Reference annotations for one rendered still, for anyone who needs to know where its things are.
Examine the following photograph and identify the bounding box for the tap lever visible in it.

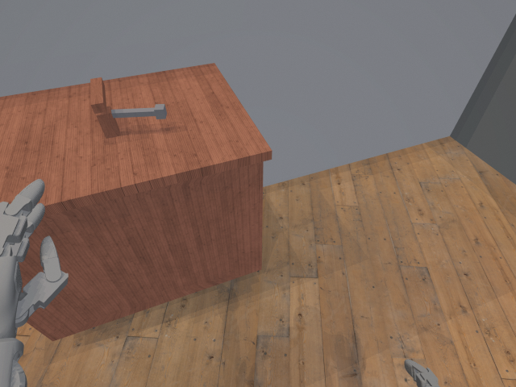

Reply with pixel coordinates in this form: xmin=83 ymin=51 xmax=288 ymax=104
xmin=111 ymin=104 xmax=167 ymax=119

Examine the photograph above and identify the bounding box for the right robot hand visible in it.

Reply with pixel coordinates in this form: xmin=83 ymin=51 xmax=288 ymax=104
xmin=404 ymin=360 xmax=440 ymax=387

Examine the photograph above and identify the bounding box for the left robot hand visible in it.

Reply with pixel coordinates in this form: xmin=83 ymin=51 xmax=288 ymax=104
xmin=0 ymin=179 xmax=69 ymax=339

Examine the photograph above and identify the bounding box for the left robot forearm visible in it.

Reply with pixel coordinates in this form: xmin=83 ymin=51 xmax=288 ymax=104
xmin=0 ymin=338 xmax=27 ymax=387

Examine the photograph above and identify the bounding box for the counter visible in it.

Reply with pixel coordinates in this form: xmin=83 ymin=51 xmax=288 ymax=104
xmin=0 ymin=63 xmax=272 ymax=341

